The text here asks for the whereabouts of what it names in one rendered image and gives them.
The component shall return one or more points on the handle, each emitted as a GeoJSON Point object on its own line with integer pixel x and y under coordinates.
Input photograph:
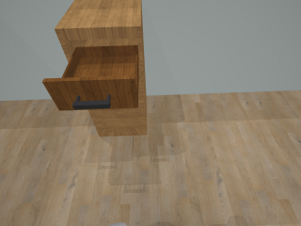
{"type": "Point", "coordinates": [91, 104]}

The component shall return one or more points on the cabinet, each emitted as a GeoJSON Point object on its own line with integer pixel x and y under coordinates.
{"type": "Point", "coordinates": [91, 23]}

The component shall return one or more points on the drawer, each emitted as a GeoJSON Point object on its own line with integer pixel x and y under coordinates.
{"type": "Point", "coordinates": [93, 73]}

